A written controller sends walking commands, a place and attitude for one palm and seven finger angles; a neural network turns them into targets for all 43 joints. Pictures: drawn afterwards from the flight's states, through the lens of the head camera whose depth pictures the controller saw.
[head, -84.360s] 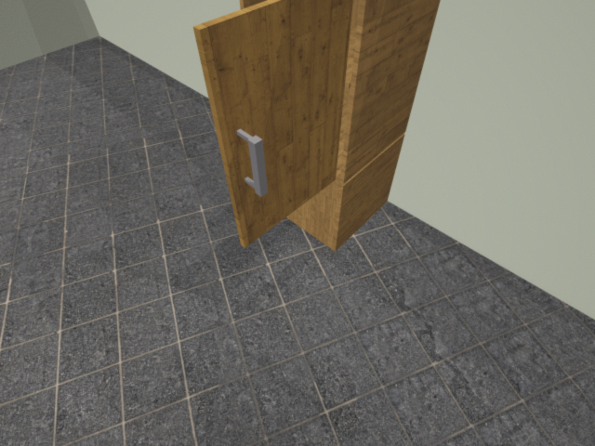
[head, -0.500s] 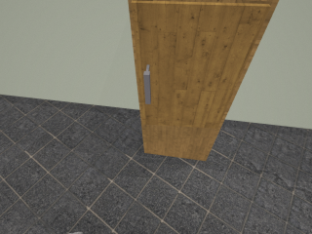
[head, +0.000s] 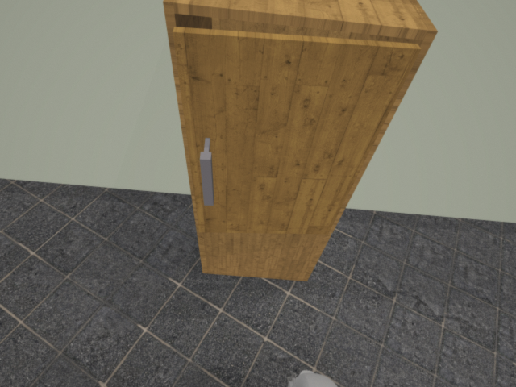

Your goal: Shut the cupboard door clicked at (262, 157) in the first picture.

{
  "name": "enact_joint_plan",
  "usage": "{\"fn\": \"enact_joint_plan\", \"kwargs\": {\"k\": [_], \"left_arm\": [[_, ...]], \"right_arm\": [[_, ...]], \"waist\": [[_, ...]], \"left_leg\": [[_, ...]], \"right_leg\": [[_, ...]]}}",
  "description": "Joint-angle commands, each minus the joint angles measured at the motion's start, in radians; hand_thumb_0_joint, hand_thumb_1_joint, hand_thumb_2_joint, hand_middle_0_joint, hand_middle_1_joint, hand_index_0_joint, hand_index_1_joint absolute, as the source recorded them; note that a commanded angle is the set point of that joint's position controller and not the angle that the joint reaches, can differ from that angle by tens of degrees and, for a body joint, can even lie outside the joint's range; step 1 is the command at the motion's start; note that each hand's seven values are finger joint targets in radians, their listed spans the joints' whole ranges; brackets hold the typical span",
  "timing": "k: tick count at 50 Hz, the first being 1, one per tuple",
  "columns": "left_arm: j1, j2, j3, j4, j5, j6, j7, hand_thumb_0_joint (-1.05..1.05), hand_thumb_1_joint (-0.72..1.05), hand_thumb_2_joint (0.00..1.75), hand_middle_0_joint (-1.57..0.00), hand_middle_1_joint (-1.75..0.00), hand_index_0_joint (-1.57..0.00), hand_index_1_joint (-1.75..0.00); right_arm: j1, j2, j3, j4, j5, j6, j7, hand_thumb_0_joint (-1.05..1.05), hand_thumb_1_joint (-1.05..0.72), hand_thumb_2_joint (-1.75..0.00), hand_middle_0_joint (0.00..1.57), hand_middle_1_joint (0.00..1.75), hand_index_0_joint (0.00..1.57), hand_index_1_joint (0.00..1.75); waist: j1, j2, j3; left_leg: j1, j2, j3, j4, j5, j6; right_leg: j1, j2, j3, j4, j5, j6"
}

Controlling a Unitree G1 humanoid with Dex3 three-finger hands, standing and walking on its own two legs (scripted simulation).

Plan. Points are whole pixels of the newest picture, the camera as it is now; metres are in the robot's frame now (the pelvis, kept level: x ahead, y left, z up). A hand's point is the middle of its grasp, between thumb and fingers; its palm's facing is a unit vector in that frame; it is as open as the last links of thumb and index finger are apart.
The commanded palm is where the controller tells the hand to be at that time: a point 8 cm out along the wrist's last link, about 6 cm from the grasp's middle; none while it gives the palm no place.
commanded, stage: come to a stop and stand still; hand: left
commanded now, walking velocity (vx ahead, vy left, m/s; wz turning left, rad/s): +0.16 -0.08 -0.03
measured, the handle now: (208, 173) +0.54 +0.13 -0.05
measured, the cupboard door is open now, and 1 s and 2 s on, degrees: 4 4 4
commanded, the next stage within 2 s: look again from close up in 1.88 s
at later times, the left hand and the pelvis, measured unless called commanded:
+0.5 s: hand out of the picture +0.14 +0.17 -0.19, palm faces +0.09 -0.98 -0.19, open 7.3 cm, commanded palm none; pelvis +0.07 -0.03 -0.02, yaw +2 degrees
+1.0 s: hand out of the picture +0.08 +0.18 -0.17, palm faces +0.03 -0.95 -0.30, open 7.4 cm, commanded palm none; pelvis +0.03 -0.05 -0.02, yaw +2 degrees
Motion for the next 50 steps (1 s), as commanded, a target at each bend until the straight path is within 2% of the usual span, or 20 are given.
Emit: {"fn": "enact_joint_plan", "kwargs": {"k": [1,4,5,6,7,8,9,11,18,21,23,24,29,36,37,38,39,41,43,50], "left_arm": [[-0.052,0.012,-0.006,-0.071,-0.004,-0.022,-0.001,0.0,0.9,0.9,-0.2,-0.3,-0.2,-0.3],[0.054,0.03,0.004,-0.04,-0.003,-0.037,0.006,0.0,0.9,0.9,-0.2,-0.3,-0.2,-0.3],[0.14,0.074,0.012,-0.01,-0.003,-0.051,0.018,0.0,0.9,0.9,-0.2,-0.3,-0.2,-0.3],[0.219,0.164,0.027,0.02,0.003,-0.067,0.04,0.0,0.9,0.9,-0.2,-0.3,-0.2,-0.3],[0.218,0.195,0.018,0.02,-0.011,-0.069,0.05,0.0,0.9,0.9,-0.2,-0.3,-0.2,-0.3],[0.141,0.174,0.007,0.012,-0.008,-0.069,0.058,0.0,0.9,0.9,-0.2,-0.3,-0.2,-0.3],[0.091,0.16,0.004,0.005,-0.005,-0.071,0.067,0.0,0.9,0.9,-0.2,-0.3,-0.2,-0.3],[0.031,0.125,0.0,-0.013,-0.005,-0.057,0.078,0.0,0.9,0.9,-0.2,-0.3,-0.2,-0.3],[-0.023,0.131,0.02,-0.045,0.007,-0.03,0.086,0.0,0.9,0.9,-0.2,-0.3,-0.2,-0.3],[-0.032,0.116,0.022,-0.051,-0.004,-0.021,0.085,0.0,0.9,0.9,-0.2,-0.3,-0.2,-0.3],[0.022,0.034,0.003,-0.069,-0.016,-0.004,0.081,0.0,0.9,0.9,-0.2,-0.3,-0.2,-0.3],[0.015,0.04,0.0,-0.07,-0.015,0.002,0.081,0.0,0.9,0.9,-0.2,-0.3,-0.2,-0.3],[0.057,0.055,0.0,-0.035,-0.012,0.007,0.072,0.0,0.9,0.9,-0.2,-0.3,-0.2,-0.3],[0.105,0.04,-0.022,-0.002,-0.013,-0.007,0.066,0.0,0.9,0.9,-0.2,-0.3,-0.2,-0.3],[0.15,0.238,-0.038,-0.066,0.006,-0.047,0.071,0.0,0.9,0.9,-0.2,-0.3,-0.2,-0.3],[0.144,0.193,-0.005,-0.084,0.004,-0.051,0.071,0.0,0.9,0.9,-0.2,-0.3,-0.2,-0.3],[0.101,0.209,-0.009,-0.102,0.008,-0.055,0.076,0.0,0.9,0.9,-0.2,-0.3,-0.2,-0.3],[0.081,0.202,-0.01,-0.133,0.003,-0.054,0.072,0.0,0.9,0.9,-0.2,-0.3,-0.2,-0.3],[0.067,0.206,-0.005,-0.146,-0.001,-0.058,0.073,0.0,0.9,0.9,-0.2,-0.3,-0.2,-0.3],[0.023,0.267,-0.013,-0.148,-0.01,-0.068,0.071,0.0,0.9,0.9,-0.2,-0.3,-0.2,-0.3]], "right_arm": [[0.043,-0.201,-0.064,-0.021,0.002,0.005,-0.008,0.0,-0.9,-0.9,0.2,0.3,0.2,0.3],[-0.007,-0.196,-0.066,-0.02,0.008,0.019,-0.004,0.0,-0.9,-0.9,0.2,0.3,0.2,0.3],[-0.001,-0.165,-0.058,-0.014,0.02,0.018,0.002,0.0,-0.9,-0.9,0.2,0.3,0.2,0.3],[0.028,-0.088,-0.043,-0.026,0.031,0.015,0.009,0.0,-0.9,-0.9,0.2,0.3,0.2,0.3],[0.023,-0.073,-0.035,-0.044,0.04,0.034,0.002,0.0,-0.9,-0.9,0.2,0.3,0.2,0.3],[0.023,-0.05,-0.035,-0.03,0.04,0.043,-0.005,0.0,-0.9,-0.9,0.2,0.3,0.2,0.3],[0.043,-0.065,-0.035,-0.014,0.042,0.051,-0.008,0.0,-0.9,-0.9,0.2,0.3,0.2,0.3],[0.019,-0.088,-0.042,0.005,0.047,0.061,-0.009,0.0,-0.9,-0.9,0.2,0.3,0.2,0.3],[-0.041,-0.067,-0.05,-0.041,0.032,0.081,0.012,0.0,-0.9,-0.9,0.2,0.3,0.2,0.3],[-0.011,-0.084,-0.053,-0.042,0.028,0.07,0.013,0.0,-0.9,-0.9,0.2,0.3,0.2,0.3],[-0.046,-0.188,-0.064,-0.078,0.013,0.052,0.009,0.0,-0.9,-0.9,0.2,0.3,0.2,0.3],[-0.103,-0.206,-0.065,-0.1,0.007,0.056,0.001,0.0,-0.9,-0.9,0.2,0.3,0.2,0.3],[-0.176,-0.169,-0.044,-0.11,0.014,0.04,-0.025,0.0,-0.9,-0.9,0.2,0.3,0.2,0.3],[-0.148,-0.184,-0.058,-0.053,0.027,0.045,-0.015,0.0,-0.9,-0.9,0.2,0.3,0.2,0.3],[-0.203,-0.321,-0.074,-0.133,0.029,0.021,-0.016,0.0,-0.9,-0.9,0.2,0.3,0.2,0.3],[-0.27,-0.314,-0.097,-0.184,0.024,0.005,-0.008,0.0,-0.9,-0.9,0.2,0.3,0.2,0.3],[-0.211,-0.253,-0.09,-0.189,0.022,0.003,-0.005,0.0,-0.9,-0.9,0.2,0.3,0.2,0.3],[-0.195,-0.228,-0.089,-0.193,0.022,0.006,-0.001,0.0,-0.9,-0.9,0.2,0.3,0.2,0.3],[-0.211,-0.242,-0.088,-0.201,0.018,0.013,0.002,0.0,-0.9,-0.9,0.2,0.3,0.2,0.3],[-0.239,-0.287,-0.073,-0.171,0.02,0.017,0.018,0.0,-0.9,-0.9,0.2,0.3,0.2,0.3]], "waist": [[-0.02,0.223,0.011],[0.048,0.173,-0.014],[0.089,0.088,-0.066],[0.107,-0.146,-0.147],[0.086,-0.157,-0.148],[0.055,-0.102,-0.114],[0.034,-0.228,-0.132],[0.03,-0.173,-0.144],[0.019,-0.129,-0.092],[-0.007,-0.125,-0.104],[0.022,0.251,-0.1],[0.02,0.225,-0.053],[0.041,0.139,-0.093],[0.021,0.157,-0.138],[0.06,0.151,-0.055],[0.064,0.037,-0.1],[0.015,0.007,-0.161],[0.002,0.022,-0.182],[0.013,-0.129,-0.121],[0.012,0.001,-0.051]], "left_leg": [[-0.018,0.202,-0.087,-0.115,0.344,0.128],[-0.103,0.144,-0.06,0.017,0.257,0.084],[-0.162,0.082,-0.02,0.151,0.226,0.042],[-0.318,-0.036,0.037,0.352,-0.075,-0.008],[-0.246,-0.059,-0.055,0.47,-0.376,-0.013],[-0.251,-0.042,-0.114,0.508,-0.362,-0.012],[-0.262,-0.035,-0.133,0.538,-0.34,-0.015],[-0.246,-0.04,-0.149,0.55,-0.279,-0.019],[-0.207,-0.082,-0.116,0.381,-0.143,-0.026],[-0.055,-0.073,-0.12,0.073,0.086,-0.016],[-0.058,0.174,-0.364,-0.084,0.425,0.097],[-0.149,0.239,-0.406,-0.13,0.424,0.176],[-0.006,0.174,-0.283,-0.047,0.673,0.202],[0.032,0.132,-0.263,-0.03,0.483,0.158],[0.012,0.04,-0.245,0.002,0.426,0.116],[-0.01,0.034,-0.203,0.144,0.333,0.085],[-0.035,-0.015,-0.191,0.169,0.303,0.072],[-0.023,-0.027,-0.189,0.145,0.281,0.074],[-0.098,-0.036,-0.167,0.168,0.224,0.075],[-0.086,-0.027,-0.182,0.073,0.125,0.059]], "right_leg": [[0.076,0.002,-0.05,-0.182,0.04,0.002],[0.32,0.044,-0.084,-0.379,0.149,-0.005],[0.474,-0.009,-0.011,-0.458,0.242,-0.014],[0.636,-0.237,0.25,-0.511,0.472,-0.077],[0.502,-0.374,0.331,-0.587,0.674,-0.156],[0.446,-0.348,0.291,-0.561,0.796,-0.187],[0.449,-0.335,0.293,-0.529,0.898,-0.197],[0.423,-0.309,0.206,-0.507,0.899,-0.197],[0.301,-0.281,0.138,-0.541,0.61,-0.181],[0.242,-0.233,0.124,-0.462,0.413,-0.116],[0.167,-0.041,-0.016,-0.306,-0.032,0.006],[0.179,0.005,0.001,-0.167,-0.211,0.018],[0.096,0.021,0.102,0.043,-0.172,0.028],[0.284,0.021,0.027,-0.388,-0.02,0.022],[0.311,0.024,0.023,-0.493,-0.002,0.004],[0.239,-0.035,0.095,-0.546,0.133,-0.016],[0.288,-0.084,0.166,-0.497,0.288,-0.054],[0.257,-0.077,0.145,-0.441,0.265,-0.062],[0.261,-0.091,0.161,-0.461,0.294,-0.069],[0.217,-0.088,0.169,-0.521,0.063,-0.053]]}}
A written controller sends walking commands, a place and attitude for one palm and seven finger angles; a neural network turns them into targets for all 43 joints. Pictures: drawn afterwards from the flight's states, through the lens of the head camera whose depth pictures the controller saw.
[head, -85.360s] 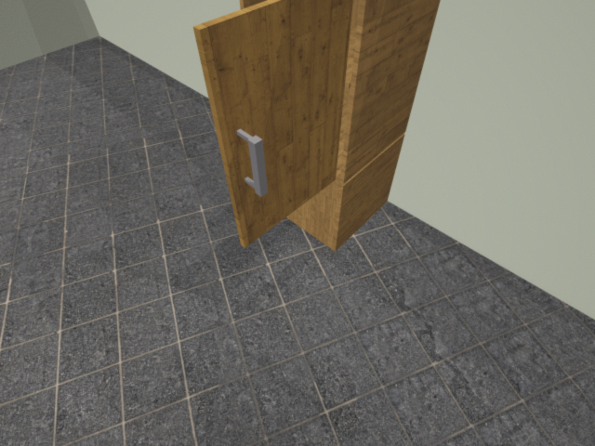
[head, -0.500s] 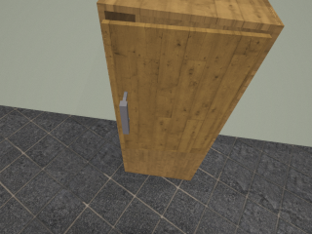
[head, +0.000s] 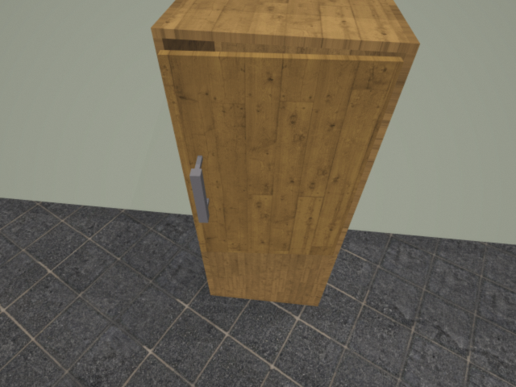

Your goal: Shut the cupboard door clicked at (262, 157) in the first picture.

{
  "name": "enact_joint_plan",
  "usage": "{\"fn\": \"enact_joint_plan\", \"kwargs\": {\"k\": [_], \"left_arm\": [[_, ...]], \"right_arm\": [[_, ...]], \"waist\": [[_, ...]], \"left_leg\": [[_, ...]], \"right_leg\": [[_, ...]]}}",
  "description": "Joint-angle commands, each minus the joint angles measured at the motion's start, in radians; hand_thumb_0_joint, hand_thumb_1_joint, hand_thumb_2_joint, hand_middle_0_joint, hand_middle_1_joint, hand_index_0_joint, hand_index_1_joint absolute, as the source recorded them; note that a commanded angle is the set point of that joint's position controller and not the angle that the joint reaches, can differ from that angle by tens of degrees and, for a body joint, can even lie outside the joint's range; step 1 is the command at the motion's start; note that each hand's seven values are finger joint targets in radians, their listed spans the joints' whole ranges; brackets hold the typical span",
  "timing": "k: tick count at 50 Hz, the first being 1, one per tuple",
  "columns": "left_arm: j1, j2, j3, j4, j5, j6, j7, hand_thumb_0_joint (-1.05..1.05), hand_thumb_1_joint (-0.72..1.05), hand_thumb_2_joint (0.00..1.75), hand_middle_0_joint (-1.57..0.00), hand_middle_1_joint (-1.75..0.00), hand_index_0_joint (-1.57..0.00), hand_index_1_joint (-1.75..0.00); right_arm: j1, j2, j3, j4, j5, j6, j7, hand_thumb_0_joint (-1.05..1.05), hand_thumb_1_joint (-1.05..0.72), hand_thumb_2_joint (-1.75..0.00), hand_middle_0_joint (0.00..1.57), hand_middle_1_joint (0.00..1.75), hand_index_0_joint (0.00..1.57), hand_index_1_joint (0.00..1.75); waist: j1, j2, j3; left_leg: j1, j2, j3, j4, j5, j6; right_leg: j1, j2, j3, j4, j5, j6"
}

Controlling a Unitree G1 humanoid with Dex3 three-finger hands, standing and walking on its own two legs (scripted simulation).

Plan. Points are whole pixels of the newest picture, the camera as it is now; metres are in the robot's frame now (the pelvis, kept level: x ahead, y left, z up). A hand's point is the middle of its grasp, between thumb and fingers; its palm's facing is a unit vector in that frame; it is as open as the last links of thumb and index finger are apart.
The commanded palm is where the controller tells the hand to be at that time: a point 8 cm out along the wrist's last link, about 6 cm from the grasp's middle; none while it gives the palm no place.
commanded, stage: come to a stop and stand still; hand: left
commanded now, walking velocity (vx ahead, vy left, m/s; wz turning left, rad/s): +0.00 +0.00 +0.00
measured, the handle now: (201, 190) +0.51 +0.16 -0.03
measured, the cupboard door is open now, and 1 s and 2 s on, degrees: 4 4 4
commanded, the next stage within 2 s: look again from close up in 0.88 s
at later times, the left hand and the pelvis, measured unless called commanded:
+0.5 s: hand out of the picture +0.03 +0.25 -0.15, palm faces -0.04 -0.95 -0.30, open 7.4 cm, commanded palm none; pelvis -0.03 +0.01 +0.01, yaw +0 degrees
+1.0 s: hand out of the picture -0.01 +0.26 -0.16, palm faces +0.00 -0.96 -0.27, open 7.4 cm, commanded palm none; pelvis -0.02 +0.03 +0.01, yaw +1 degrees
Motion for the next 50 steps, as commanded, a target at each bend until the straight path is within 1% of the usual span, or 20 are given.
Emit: {"fn": "enact_joint_plan", "kwargs": {"k": [1,2,5,9,12,14,16,18,21,23,26,27,31,33,36,37,42,46,47,50], "left_arm": [[-0.067,0.221,0.038,-0.079,-0.007,-0.032,0.011,0.0,0.9,0.9,-0.2,-0.3,-0.2,-0.3],[-0.07,0.217,0.035,-0.075,-0.005,-0.031,0.01,0.0,0.9,0.9,-0.2,-0.3,-0.2,-0.3],[-0.089,0.235,0.03,-0.062,-0.006,-0.028,0.005,0.0,0.9,0.9,-0.2,-0.3,-0.2,-0.3],[-0.099,0.243,0.025,-0.046,-0.006,-0.028,0.001,0.0,0.9,0.9,-0.2,-0.3,-0.2,-0.3],[-0.101,0.244,0.02,-0.034,-0.007,-0.028,-0.001,0.0,0.9,0.9,-0.2,-0.3,-0.2,-0.3],[-0.102,0.243,0.019,-0.025,-0.007,-0.028,-0.001,0.0,0.9,0.9,-0.2,-0.3,-0.2,-0.3],[-0.1,0.242,0.018,-0.013,-0.008,-0.027,-0.001,0.0,0.9,0.9,-0.2,-0.3,-0.2,-0.3],[-0.092,0.239,0.015,-0.002,-0.008,-0.027,0.0,0.0,0.9,0.9,-0.2,-0.3,-0.2,-0.3],[-0.083,0.231,0.013,0.016,-0.008,-0.024,0.001,0.0,0.9,0.9,-0.2,-0.3,-0.2,-0.3],[-0.072,0.228,0.012,0.025,-0.007,-0.024,0.002,0.0,0.9,0.9,-0.2,-0.3,-0.2,-0.3],[-0.057,0.216,0.011,0.045,-0.007,-0.023,0.004,0.0,0.9,0.9,-0.2,-0.3,-0.2,-0.3],[-0.047,0.214,0.011,0.05,-0.006,-0.023,0.005,0.0,0.9,0.9,-0.2,-0.3,-0.2,-0.3],[-0.031,0.201,0.009,0.071,-0.006,-0.021,0.007,0.0,0.9,0.9,-0.2,-0.3,-0.2,-0.3],[-0.026,0.197,0.007,0.078,-0.004,-0.021,0.009,0.0,0.9,0.9,-0.2,-0.3,-0.2,-0.3],[-0.015,0.187,0.007,0.09,-0.002,-0.019,0.01,0.0,0.9,0.9,-0.2,-0.3,-0.2,-0.3],[-0.01,0.189,0.006,0.092,-0.001,-0.018,0.011,0.0,0.9,0.9,-0.2,-0.3,-0.2,-0.3],[0.003,0.185,0.006,0.101,0.0,-0.02,0.011,0.0,0.9,0.9,-0.2,-0.3,-0.2,-0.3],[-0.006,0.182,0.006,0.104,0.001,-0.019,0.01,0.0,0.9,0.9,-0.2,-0.3,-0.2,-0.3],[0.003,0.185,0.008,0.104,0.002,-0.019,0.011,0.0,0.9,0.9,-0.2,-0.3,-0.2,-0.3],[-0.006,0.186,0.007,0.106,0.002,-0.02,0.01,0.0,0.9,0.9,-0.2,-0.3,-0.2,-0.3]], "right_arm": [[-0.061,-0.169,-0.024,-0.078,0.0,-0.027,-0.001,0.0,-0.9,-0.9,0.2,0.3,0.2,0.3],[-0.055,-0.164,-0.019,-0.07,0.001,-0.028,0.001,0.0,-0.9,-0.9,0.2,0.3,0.2,0.3],[-0.06,-0.192,-0.012,-0.051,0.0,-0.028,0.005,0.0,-0.9,-0.9,0.2,0.3,0.2,0.3],[-0.053,-0.206,-0.006,-0.026,0.001,-0.03,0.008,0.0,-0.9,-0.9,0.2,0.3,0.2,0.3],[-0.043,-0.21,-0.003,-0.01,0.002,-0.033,0.009,0.0,-0.9,-0.9,0.2,0.3,0.2,0.3],[-0.041,-0.215,-0.002,0.002,0.003,-0.033,0.01,0.0,-0.9,-0.9,0.2,0.3,0.2,0.3],[-0.035,-0.216,-0.001,0.017,0.004,-0.033,0.01,0.0,-0.9,-0.9,0.2,0.3,0.2,0.3],[-0.032,-0.215,0.001,0.029,0.006,-0.035,0.009,0.0,-0.9,-0.9,0.2,0.3,0.2,0.3],[-0.025,-0.213,0.0,0.05,0.007,-0.033,0.009,0.0,-0.9,-0.9,0.2,0.3,0.2,0.3],[-0.023,-0.213,0.0,0.06,0.009,-0.035,0.009,0.0,-0.9,-0.9,0.2,0.3,0.2,0.3],[-0.022,-0.208,-0.002,0.076,0.011,-0.034,0.007,0.0,-0.9,-0.9,0.2,0.3,0.2,0.3],[-0.018,-0.204,-0.003,0.08,0.012,-0.034,0.007,0.0,-0.9,-0.9,0.2,0.3,0.2,0.3],[-0.027,-0.201,-0.005,0.094,0.014,-0.033,0.006,0.0,-0.9,-0.9,0.2,0.3,0.2,0.3],[-0.03,-0.194,-0.005,0.1,0.015,-0.031,0.006,0.0,-0.9,-0.9,0.2,0.3,0.2,0.3],[-0.033,-0.193,-0.006,0.106,0.015,-0.03,0.005,0.0,-0.9,-0.9,0.2,0.3,0.2,0.3],[-0.036,-0.192,-0.007,0.104,0.016,-0.03,0.005,0.0,-0.9,-0.9,0.2,0.3,0.2,0.3],[-0.05,-0.186,-0.007,0.101,0.017,-0.028,0.006,0.0,-0.9,-0.9,0.2,0.3,0.2,0.3],[-0.059,-0.194,-0.01,0.1,0.015,-0.027,0.005,0.0,-0.9,-0.9,0.2,0.3,0.2,0.3],[-0.061,-0.19,-0.01,0.1,0.016,-0.027,0.006,0.0,-0.9,-0.9,0.2,0.3,0.2,0.3],[-0.067,-0.194,-0.009,0.098,0.015,-0.027,0.006,0.0,-0.9,-0.9,0.2,0.3,0.2,0.3]], "waist": [[-0.016,-0.034,-0.019],[-0.013,-0.033,-0.002],[-0.012,-0.008,0.029],[-0.01,-0.015,0.018],[-0.01,-0.007,0.001],[-0.009,-0.022,0.008],[-0.01,-0.014,0.008],[-0.008,-0.013,-0.004],[-0.009,-0.012,0.002],[-0.007,-0.005,-0.011],[-0.006,-0.004,-0.006],[-0.004,-0.004,-0.024],[-0.005,0.012,-0.022],[-0.005,0.003,-0.016],[-0.006,0.013,-0.019],[-0.002,0.024,-0.015],[-0.001,0.008,-0.014],[-0.006,0.008,-0.01],[-0.001,0.01,-0.018],[-0.006,0.002,-0.01]], "left_leg": [[0.082,0.06,-0.093,-0.117,0.04,0.026],[0.072,0.063,-0.096,-0.135,0.025,0.028],[0.052,0.063,-0.111,-0.182,-0.064,0.022],[0.042,0.068,-0.12,-0.213,-0.094,0.019],[0.06,0.075,-0.126,-0.228,-0.078,0.019],[0.05,0.077,-0.13,-0.238,-0.09,0.018],[0.047,0.079,-0.13,-0.246,-0.093,0.015],[0.062,0.081,-0.134,-0.248,-0.068,0.017],[0.054,0.087,-0.143,-0.272,-0.105,0.016],[0.059,0.092,-0.148,-0.276,-0.092,0.018],[0.061,0.094,-0.154,-0.29,-0.098,0.018],[0.076,0.098,-0.155,-0.291,-0.084,0.019],[0.081,0.099,-0.161,-0.305,-0.093,0.019],[0.08,0.1,-0.161,-0.306,-0.076,0.02],[0.087,0.102,-0.167,-0.323,-0.098,0.018],[0.09,0.103,-0.169,-0.328,-0.094,0.02],[0.104,0.098,-0.169,-0.33,-0.084,0.02],[0.107,0.098,-0.175,-0.342,-0.093,0.016],[0.115,0.099,-0.17,-0.339,-0.078,0.018],[0.114,0.095,-0.169,-0.341,-0.073,0.016]], "right_leg": [[-0.105,-0.114,0.144,-0.201,0.043,-0.059],[-0.102,-0.108,0.138,-0.216,0.009,-0.057],[-0.123,-0.104,0.142,-0.243,-0.086,-0.054],[-0.103,-0.104,0.137,-0.258,-0.096,-0.048],[-0.092,-0.103,0.131,-0.26,-0.066,-0.045],[-0.089,-0.106,0.129,-0.265,-0.065,-0.041],[-0.082,-0.107,0.127,-0.269,-0.06,-0.039],[-0.073,-0.106,0.122,-0.265,-0.031,-0.037],[-0.065,-0.104,0.115,-0.268,-0.033,-0.032],[-0.05,-0.103,0.107,-0.26,-0.001,-0.03],[-0.043,-0.104,0.102,-0.261,0.013,-0.027],[-0.03,-0.104,0.093,-0.257,0.03,-0.025],[-0.023,-0.105,0.089,-0.256,0.052,-0.022],[-0.018,-0.107,0.083,-0.257,0.071,-0.019],[-0.013,-0.104,0.076,-0.254,0.067,-0.016],[-0.011,-0.103,0.072,-0.251,0.077,-0.015],[-0.01,-0.11,0.069,-0.265,0.084,-0.012],[-0.013,-0.109,0.065,-0.267,0.079,-0.01],[-0.006,-0.112,0.064,-0.268,0.093,-0.01],[-0.008,-0.115,0.066,-0.276,0.091,-0.01]]}}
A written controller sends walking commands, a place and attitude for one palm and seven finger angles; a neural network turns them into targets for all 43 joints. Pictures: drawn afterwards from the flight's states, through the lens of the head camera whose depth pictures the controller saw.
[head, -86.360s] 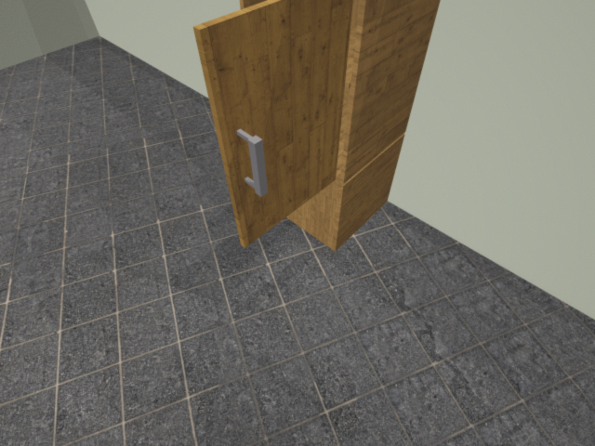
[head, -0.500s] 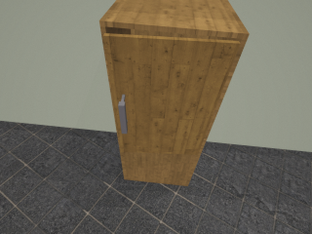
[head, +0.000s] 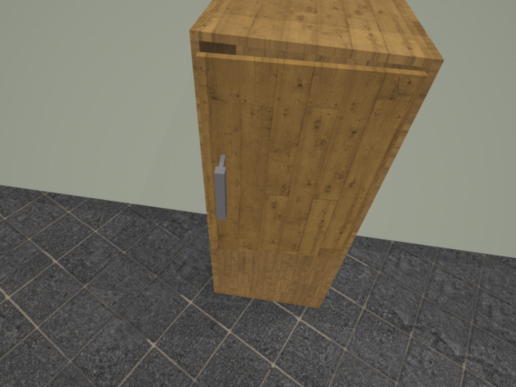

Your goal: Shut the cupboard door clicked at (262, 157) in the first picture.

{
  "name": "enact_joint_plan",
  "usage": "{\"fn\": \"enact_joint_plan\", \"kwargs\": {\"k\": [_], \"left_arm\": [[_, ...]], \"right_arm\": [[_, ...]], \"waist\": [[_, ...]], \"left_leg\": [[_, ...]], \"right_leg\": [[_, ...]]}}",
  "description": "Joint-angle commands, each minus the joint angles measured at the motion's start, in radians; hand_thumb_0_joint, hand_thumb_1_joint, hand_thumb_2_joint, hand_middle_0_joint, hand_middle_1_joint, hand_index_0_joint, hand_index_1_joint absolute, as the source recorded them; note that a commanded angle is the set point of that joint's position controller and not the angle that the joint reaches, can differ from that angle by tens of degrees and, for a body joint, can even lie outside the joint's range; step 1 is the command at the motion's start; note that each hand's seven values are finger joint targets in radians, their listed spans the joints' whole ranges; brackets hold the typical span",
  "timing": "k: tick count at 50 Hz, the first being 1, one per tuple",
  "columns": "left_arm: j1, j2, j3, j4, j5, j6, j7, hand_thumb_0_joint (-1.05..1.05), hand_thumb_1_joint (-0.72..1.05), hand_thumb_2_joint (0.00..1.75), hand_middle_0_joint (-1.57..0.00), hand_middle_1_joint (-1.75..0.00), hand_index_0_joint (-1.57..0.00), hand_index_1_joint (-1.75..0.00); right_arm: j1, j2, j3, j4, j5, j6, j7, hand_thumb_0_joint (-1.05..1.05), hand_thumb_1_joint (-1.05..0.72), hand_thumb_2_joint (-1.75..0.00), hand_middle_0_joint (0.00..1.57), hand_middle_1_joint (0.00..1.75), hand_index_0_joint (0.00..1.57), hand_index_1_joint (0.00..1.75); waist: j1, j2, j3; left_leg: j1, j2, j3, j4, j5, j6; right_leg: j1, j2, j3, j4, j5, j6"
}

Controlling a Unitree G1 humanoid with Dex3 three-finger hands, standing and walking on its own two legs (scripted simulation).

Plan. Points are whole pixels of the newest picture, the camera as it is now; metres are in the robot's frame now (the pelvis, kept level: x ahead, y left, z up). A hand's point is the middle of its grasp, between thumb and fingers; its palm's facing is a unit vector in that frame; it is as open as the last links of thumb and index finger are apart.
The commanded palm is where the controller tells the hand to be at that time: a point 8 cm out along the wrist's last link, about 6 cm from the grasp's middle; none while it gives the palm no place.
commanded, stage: look again from close up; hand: left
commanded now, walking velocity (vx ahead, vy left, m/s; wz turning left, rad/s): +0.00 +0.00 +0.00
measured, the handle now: (222, 188) +0.53 +0.12 -0.05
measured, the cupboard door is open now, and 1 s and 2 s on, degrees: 4 4 4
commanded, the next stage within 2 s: shuffle to correct the standing spot in 0.48 s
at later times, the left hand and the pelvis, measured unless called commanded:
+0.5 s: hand out of the picture +0.04 +0.22 -0.17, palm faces -0.04 -0.96 -0.29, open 7.4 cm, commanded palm none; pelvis +0.01 -0.01 +0.00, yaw +0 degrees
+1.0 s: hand out of the picture +0.02 +0.12 -0.19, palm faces -0.01 -0.99 -0.15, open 7.4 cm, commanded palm none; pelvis +0.05 -0.05 -0.01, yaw -2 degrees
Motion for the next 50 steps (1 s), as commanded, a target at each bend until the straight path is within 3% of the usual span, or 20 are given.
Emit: {"fn": "enact_joint_plan", "kwargs": {"k": [1,16,28,29,32,33,39,43,45,47,49,50], "left_arm": [[0.008,0.157,0.031,-0.047,-0.003,-0.018,0.012,0.0,0.9,0.9,-0.2,-0.3,-0.2,-0.3],[-0.015,0.166,0.029,-0.044,-0.006,-0.019,0.011,0.0,0.9,0.9,-0.2,-0.3,-0.2,-0.3],[-0.028,0.154,0.026,-0.039,-0.01,-0.021,0.013,0.0,0.9,0.9,-0.2,-0.3,-0.2,-0.3],[-0.029,0.149,0.025,-0.038,-0.01,-0.021,0.013,0.0,0.9,0.9,-0.2,-0.3,-0.2,-0.3],[0.026,0.046,0.002,-0.007,-0.015,-0.01,0.016,0.0,0.9,0.9,-0.2,-0.3,-0.2,-0.3],[0.036,0.033,-0.001,0.0,-0.016,-0.006,0.016,0.0,0.9,0.9,-0.2,-0.3,-0.2,-0.3],[0.092,0.007,0.014,-0.001,-0.009,0.007,0.008,0.0,0.9,0.9,-0.2,-0.3,-0.2,-0.3],[0.133,-0.022,0.026,-0.014,-0.005,0.01,0.0,0.0,0.9,0.9,-0.2,-0.3,-0.2,-0.3],[0.163,-0.033,0.035,-0.02,-0.004,0.009,-0.002,0.0,0.9,0.9,-0.2,-0.3,-0.2,-0.3],[0.197,-0.029,0.044,-0.017,-0.004,0.007,0.0,0.0,0.9,0.9,-0.2,-0.3,-0.2,-0.3],[0.238,-0.015,0.057,-0.006,-0.005,0.004,0.009,0.0,0.9,0.9,-0.2,-0.3,-0.2,-0.3],[0.239,-0.031,0.054,-0.005,-0.007,-0.004,0.015,0.0,0.9,0.9,-0.2,-0.3,-0.2,-0.3]], "right_arm": [[-0.022,-0.208,-0.041,-0.059,0.0,-0.017,-0.017,0.0,-0.9,-0.9,0.2,0.3,0.2,0.3],[-0.022,-0.206,-0.035,-0.049,0.0,-0.015,-0.016,0.0,-0.9,-0.9,0.2,0.3,0.2,0.3],[-0.008,-0.182,-0.024,-0.028,0.001,-0.018,-0.019,0.0,-0.9,-0.9,0.2,0.3,0.2,0.3],[-0.005,-0.178,-0.023,-0.027,0.001,-0.018,-0.02,0.0,-0.9,-0.9,0.2,0.3,0.2,0.3],[0.04,-0.076,-0.001,0.002,-0.005,-0.008,-0.02,0.0,-0.9,-0.9,0.2,0.3,0.2,0.3],[0.049,-0.068,0.001,0.008,-0.006,-0.005,-0.021,0.0,-0.9,-0.9,0.2,0.3,0.2,0.3],[0.083,-0.077,-0.02,0.011,-0.01,0.001,-0.03,0.0,-0.9,-0.9,0.2,0.3,0.2,0.3],[0.121,-0.073,-0.041,0.005,-0.011,-0.001,-0.042,0.0,-0.9,-0.9,0.2,0.3,0.2,0.3],[0.135,-0.053,-0.048,0.001,-0.011,-0.002,-0.049,0.0,-0.9,-0.9,0.2,0.3,0.2,0.3],[0.13,-0.014,-0.047,-0.009,-0.01,-0.004,-0.053,0.0,-0.9,-0.9,0.2,0.3,0.2,0.3],[0.109,0.046,-0.033,-0.026,-0.012,-0.004,-0.054,0.0,-0.9,-0.9,0.2,0.3,0.2,0.3],[0.081,0.066,-0.025,-0.036,-0.013,-0.001,-0.054,0.0,-0.9,-0.9,0.2,0.3,0.2,0.3]], "waist": [[-0.017,0.052,-0.01],[-0.016,0.032,-0.002],[-0.018,0.025,-0.024],[-0.019,0.028,-0.026],[-0.022,0.016,-0.026],[-0.024,0.022,-0.015],[-0.019,0.078,0.045],[-0.019,0.09,0.053],[-0.015,0.061,0.051],[-0.005,-0.027,0.05],[0.007,-0.165,0.071],[0.012,-0.152,0.088]], "left_leg": [[0.053,0.145,-0.175,-0.141,-0.212,-0.026],[0.06,0.142,-0.164,-0.143,-0.177,-0.032],[0.096,0.141,-0.136,-0.107,-0.042,-0.034],[0.097,0.141,-0.134,-0.106,-0.041,-0.035],[0.108,0.146,-0.124,-0.104,-0.097,-0.049],[0.104,0.148,-0.122,-0.105,-0.118,-0.052],[0.05,0.193,-0.158,-0.117,-0.303,-0.022],[0.049,0.232,-0.175,-0.078,-0.264,0.011],[0.025,0.221,-0.144,-0.012,-0.221,0.009],[-0.032,0.171,-0.064,0.112,-0.158,-0.011],[-0.169,0.078,0.054,0.291,-0.222,-0.049],[-0.196,0.077,0.04,0.337,-0.322,-0.058]], "right_leg": [[-0.077,-0.071,0.067,-0.079,-0.043,-0.055],[-0.064,-0.076,0.075,-0.094,-0.031,-0.054],[-0.046,-0.08,0.084,-0.103,0.024,-0.054],[-0.045,-0.08,0.087,-0.104,0.023,-0.054],[-0.055,-0.066,0.072,-0.101,-0.014,-0.038],[-0.062,-0.06,0.068,-0.093,-0.026,-0.035],[-0.117,-0.015,0.027,0.013,-0.107,-0.045],[-0.152,0.005,0.01,0.067,-0.09,-0.052],[-0.136,-0.001,0.035,0.045,-0.071,-0.064],[-0.089,-0.028,0.103,-0.005,-0.021,-0.09],[-0.007,-0.117,0.23,-0.07,0.105,-0.149],[-0.006,-0.156,0.259,-0.072,0.261,-0.183]]}}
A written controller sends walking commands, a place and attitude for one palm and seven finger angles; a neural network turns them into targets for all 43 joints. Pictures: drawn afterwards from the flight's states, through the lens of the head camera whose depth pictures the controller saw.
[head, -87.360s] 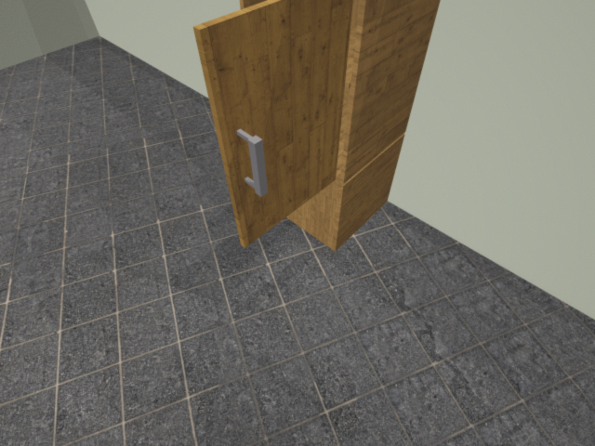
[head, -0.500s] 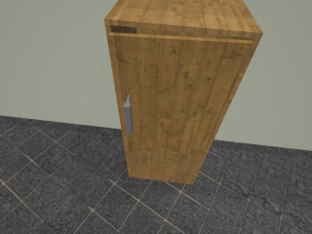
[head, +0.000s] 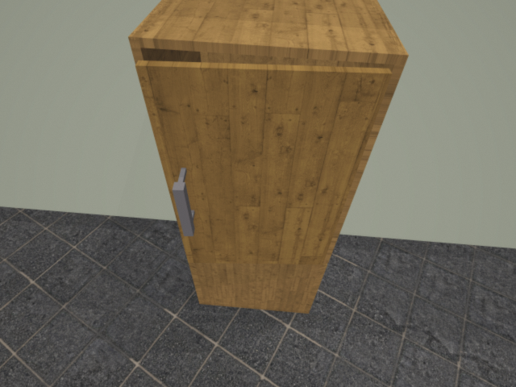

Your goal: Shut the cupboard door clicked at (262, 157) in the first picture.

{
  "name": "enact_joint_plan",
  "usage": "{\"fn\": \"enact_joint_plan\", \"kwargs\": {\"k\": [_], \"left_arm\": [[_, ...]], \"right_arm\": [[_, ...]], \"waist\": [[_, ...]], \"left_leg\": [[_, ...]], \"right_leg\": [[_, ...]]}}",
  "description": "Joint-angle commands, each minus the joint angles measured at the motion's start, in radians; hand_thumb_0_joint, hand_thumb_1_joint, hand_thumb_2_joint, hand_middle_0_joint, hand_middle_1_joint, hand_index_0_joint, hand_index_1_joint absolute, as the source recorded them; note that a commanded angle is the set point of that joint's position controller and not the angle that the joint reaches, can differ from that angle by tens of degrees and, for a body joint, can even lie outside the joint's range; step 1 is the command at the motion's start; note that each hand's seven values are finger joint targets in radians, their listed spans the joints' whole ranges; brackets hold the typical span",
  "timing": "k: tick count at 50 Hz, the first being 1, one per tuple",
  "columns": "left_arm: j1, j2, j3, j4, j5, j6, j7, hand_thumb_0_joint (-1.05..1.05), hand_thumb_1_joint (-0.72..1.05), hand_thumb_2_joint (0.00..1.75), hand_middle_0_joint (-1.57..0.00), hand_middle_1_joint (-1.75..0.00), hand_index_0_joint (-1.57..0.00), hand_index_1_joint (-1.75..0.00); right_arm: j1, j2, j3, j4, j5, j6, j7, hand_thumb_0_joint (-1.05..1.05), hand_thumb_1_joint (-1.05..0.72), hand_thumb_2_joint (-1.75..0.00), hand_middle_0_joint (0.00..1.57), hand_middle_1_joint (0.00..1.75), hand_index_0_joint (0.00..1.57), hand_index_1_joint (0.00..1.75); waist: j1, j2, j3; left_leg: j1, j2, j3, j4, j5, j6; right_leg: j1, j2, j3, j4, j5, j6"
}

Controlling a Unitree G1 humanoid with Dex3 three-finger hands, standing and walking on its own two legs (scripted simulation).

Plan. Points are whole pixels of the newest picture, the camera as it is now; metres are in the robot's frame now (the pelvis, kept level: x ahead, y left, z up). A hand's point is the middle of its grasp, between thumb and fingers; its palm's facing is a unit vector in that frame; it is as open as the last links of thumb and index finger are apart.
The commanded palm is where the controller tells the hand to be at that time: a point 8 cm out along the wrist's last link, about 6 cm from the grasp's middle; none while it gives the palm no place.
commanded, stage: come to a stop and stand still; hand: left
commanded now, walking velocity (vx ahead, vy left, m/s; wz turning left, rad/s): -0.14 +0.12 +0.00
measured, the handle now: (186, 203) +0.47 +0.19 -0.04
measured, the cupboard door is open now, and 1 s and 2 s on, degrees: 4 4 4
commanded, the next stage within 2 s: look again from close up in 1.30 s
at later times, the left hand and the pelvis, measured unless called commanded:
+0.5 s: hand out of the picture +0.02 +0.21 -0.17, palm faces +0.01 -0.97 -0.25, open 7.4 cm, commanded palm none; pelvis -0.03 +0.02 -0.01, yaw -1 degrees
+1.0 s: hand out of the picture -0.09 +0.21 -0.17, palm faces -0.02 -0.98 -0.22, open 7.4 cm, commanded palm none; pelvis -0.08 +0.02 +0.00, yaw -1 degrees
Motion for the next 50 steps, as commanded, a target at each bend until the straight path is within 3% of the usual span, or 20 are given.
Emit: {"fn": "enact_joint_plan", "kwargs": {"k": [1,3,5,6,7,9,13,17,18,19,20,22,23,24,26,27,30,38,44,50], "left_arm": [[0.112,0.103,0.028,-0.008,-0.006,-0.025,0.03,0.0,0.9,0.9,-0.2,-0.3,-0.2,-0.3],[0.083,0.091,0.02,-0.002,-0.013,-0.037,0.042,0.0,0.9,0.9,-0.2,-0.3,-0.2,-0.3],[0.09,0.071,0.014,-0.003,-0.02,-0.036,0.048,0.0,0.9,0.9,-0.2,-0.3,-0.2,-0.3],[0.089,0.076,0.015,-0.004,-0.018,-0.03,0.053,0.0,0.9,0.9,-0.2,-0.3,-0.2,-0.3],[0.094,0.08,0.018,-0.002,-0.016,-0.026,0.058,0.0,0.9,0.9,-0.2,-0.3,-0.2,-0.3],[0.099,0.09,0.022,-0.008,-0.016,-0.024,0.062,0.0,0.9,0.9,-0.2,-0.3,-0.2,-0.3],[0.085,0.096,0.032,-0.038,-0.01,-0.015,0.064,0.0,0.9,0.9,-0.2,-0.3,-0.2,-0.3],[0.045,0.083,0.029,-0.073,-0.007,-0.008,0.059,0.0,0.9,0.9,-0.2,-0.3,-0.2,-0.3],[0.068,0.117,0.027,-0.079,0.001,-0.04,0.088,0.0,0.9,0.9,-0.2,-0.3,-0.2,-0.3],[0.018,0.158,0.037,-0.139,0.0,-0.05,0.077,0.0,0.9,0.9,-0.2,-0.3,-0.2,-0.3],[-0.018,0.153,0.031,-0.153,-0.003,-0.046,0.071,0.0,0.9,0.9,-0.2,-0.3,-0.2,-0.3],[-0.039,0.124,0.019,-0.174,-0.006,-0.041,0.062,0.0,0.9,0.9,-0.2,-0.3,-0.2,-0.3],[-0.035,0.127,0.017,-0.175,-0.008,-0.032,0.059,0.0,0.9,0.9,-0.2,-0.3,-0.2,-0.3],[-0.033,0.122,0.014,-0.171,-0.008,-0.024,0.056,0.0,0.9,0.9,-0.2,-0.3,-0.2,-0.3],[-0.042,0.124,0.003,-0.172,-0.004,-0.014,0.046,0.0,0.9,0.9,-0.2,-0.3,-0.2,-0.3],[-0.057,0.133,0.003,-0.179,-0.001,-0.017,0.042,0.0,0.9,0.9,-0.2,-0.3,-0.2,-0.3],[-0.055,0.161,0.003,-0.189,-0.001,-0.013,0.036,0.0,0.9,0.9,-0.2,-0.3,-0.2,-0.3],[-0.032,0.181,0.006,-0.176,-0.004,-0.02,0.026,0.0,0.9,0.9,-0.2,-0.3,-0.2,-0.3],[-0.02,0.186,0.002,-0.132,-0.005,-0.03,0.02,0.0,0.9,0.9,-0.2,-0.3,-0.2,-0.3],[-0.023,0.193,-0.001,-0.089,-0.006,-0.035,0.018,0.0,0.9,0.9,-0.2,-0.3,-0.2,-0.3]], "right_arm": [[-0.063,-0.056,-0.006,-0.084,0.001,-0.017,-0.02,0.0,-0.9,-0.9,0.2,0.3,0.2,0.3],[-0.009,-0.031,0.004,-0.054,0.012,-0.021,-0.023,0.0,-0.9,-0.9,0.2,0.3,0.2,0.3],[0.037,-0.053,0.003,-0.024,0.014,-0.024,-0.032,0.0,-0.9,-0.9,0.2,0.3,0.2,0.3],[0.044,-0.063,-0.001,-0.018,0.016,-0.025,-0.035,0.0,-0.9,-0.9,0.2,0.3,0.2,0.3],[0.039,-0.063,-0.004,-0.016,0.018,-0.025,-0.038,0.0,-0.9,-0.9,0.2,0.3,0.2,0.3],[0.042,-0.066,-0.009,-0.034,0.02,-0.019,-0.042,0.0,-0.9,-0.9,0.2,0.3,0.2,0.3],[0.026,-0.086,-0.027,-0.07,0.014,-0.005,-0.038,0.0,-0.9,-0.9,0.2,0.3,0.2,0.3],[0.0,-0.088,-0.03,-0.098,0.011,-0.001,-0.03,0.0,-0.9,-0.9,0.2,0.3,0.2,0.3],[-0.071,-0.145,-0.029,-0.195,0.018,-0.023,-0.022,0.0,-0.9,-0.9,0.2,0.3,0.2,0.3],[0.005,-0.102,-0.026,-0.208,0.008,-0.018,-0.008,0.0,-0.9,-0.9,0.2,0.3,0.2,0.3],[0.005,-0.103,-0.024,-0.216,0.008,-0.016,-0.005,0.0,-0.9,-0.9,0.2,0.3,0.2,0.3],[0.005,-0.114,-0.017,-0.226,0.0,-0.025,-0.003,0.0,-0.9,-0.9,0.2,0.3,0.2,0.3],[-0.008,-0.129,-0.014,-0.238,0.0,-0.025,-0.002,0.0,-0.9,-0.9,0.2,0.3,0.2,0.3],[-0.025,-0.139,-0.012,-0.249,0.001,-0.023,-0.002,0.0,-0.9,-0.9,0.2,0.3,0.2,0.3],[-0.051,-0.155,-0.014,-0.267,0.0,-0.014,0.005,0.0,-0.9,-0.9,0.2,0.3,0.2,0.3],[-0.052,-0.152,-0.015,-0.27,-0.004,-0.014,0.008,0.0,-0.9,-0.9,0.2,0.3,0.2,0.3],[-0.043,-0.176,-0.016,-0.267,-0.009,-0.006,0.017,0.0,-0.9,-0.9,0.2,0.3,0.2,0.3],[-0.021,-0.204,-0.012,-0.237,-0.006,-0.015,0.016,0.0,-0.9,-0.9,0.2,0.3,0.2,0.3],[-0.015,-0.214,-0.015,-0.196,0.0,-0.024,0.013,0.0,-0.9,-0.9,0.2,0.3,0.2,0.3],[-0.008,-0.215,-0.017,-0.156,0.002,-0.027,0.01,0.0,-0.9,-0.9,0.2,0.3,0.2,0.3]], "waist": [[0.017,-0.123,0.099],[-0.014,-0.049,0.051],[-0.015,-0.024,-0.007],[-0.013,0.03,-0.001],[-0.009,0.065,0.011],[-0.011,0.04,-0.005],[-0.007,-0.02,-0.03],[-0.002,-0.016,-0.045],[-0.001,0.056,-0.029],[-0.033,0.023,-0.09],[-0.034,0.015,-0.093],[-0.021,0.126,-0.071],[-0.009,0.151,-0.049],[0.004,0.11,-0.002],[0.007,0.029,0.1],[0.006,0.025,0.125],[0.002,-0.017,0.11],[0.005,-0.006,0.034],[0.002,-0.013,0.018],[-0.008,-0.015,0.049]], "left_leg": [[-0.148,0.001,0.016,0.148,-0.139,-0.002],[-0.036,0.018,-0.001,0.0,0.012,-0.003],[0.153,0.044,-0.015,-0.073,0.427,0.016],[0.18,0.051,-0.007,-0.049,0.536,0.026],[0.192,0.054,0.0,-0.033,0.62,0.031],[0.198,0.053,0.001,-0.025,0.658,0.029],[0.184,0.05,0.003,-0.009,0.606,0.027],[0.168,0.068,-0.033,-0.054,0.491,0.038],[0.2,0.079,0.008,0.12,0.625,0.017],[0.059,0.042,-0.031,0.081,0.295,0.032],[0.047,0.035,-0.028,0.01,0.172,0.033],[0.075,0.069,-0.077,-0.057,0.306,0.057],[0.064,0.09,-0.112,-0.089,0.308,0.077],[0.01,0.101,-0.138,-0.128,0.206,0.091],[-0.086,0.079,-0.15,-0.21,-0.143,0.077],[-0.113,0.065,-0.147,-0.234,-0.196,0.073],[-0.094,0.054,-0.141,-0.261,-0.3,0.06],[-0.053,0.056,-0.144,-0.289,-0.269,0.061],[-0.012,0.054,-0.132,-0.273,-0.23,0.057],[0.01,0.042,-0.118,-0.242,-0.201,0.049]], "right_leg": [[-0.002,-0.251,0.235,-0.163,0.559,-0.134],[0.014,-0.22,0.17,-0.076,0.776,-0.107],[-0.035,-0.136,0.095,-0.048,0.764,-0.018],[-0.04,-0.127,0.082,-0.053,0.717,0.007],[-0.045,-0.129,0.083,-0.055,0.723,0.018],[-0.034,-0.138,0.074,-0.049,0.766,0.022],[-0.034,-0.155,0.073,-0.016,0.796,0.015],[-0.055,-0.142,0.078,-0.035,0.549,0.005],[-0.177,-0.159,0.122,-0.047,0.817,0.026],[-0.043,-0.188,0.147,0.004,0.701,-0.026],[-0.055,-0.174,0.151,0.032,0.537,-0.056],[-0.11,-0.107,0.089,0.057,0.303,-0.044],[-0.126,-0.071,0.059,0.058,0.144,-0.03],[-0.136,-0.051,0.048,0.041,0.025,-0.022],[-0.184,-0.054,0.068,-0.006,-0.084,-0.025],[-0.188,-0.062,0.074,-0.019,-0.087,-0.03],[-0.251,-0.068,0.099,-0.051,-0.215,-0.029],[-0.225,-0.06,0.114,-0.049,-0.164,-0.033],[-0.233,-0.075,0.145,-0.082,-0.157,-0.038],[-0.284,-0.093,0.175,-0.129,-0.206,-0.043]]}}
